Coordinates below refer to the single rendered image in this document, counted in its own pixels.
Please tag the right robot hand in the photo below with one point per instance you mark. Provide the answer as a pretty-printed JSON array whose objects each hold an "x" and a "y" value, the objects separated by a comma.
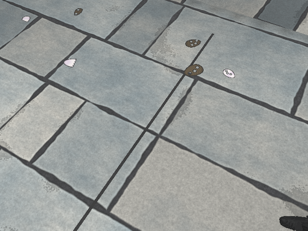
[{"x": 295, "y": 223}]

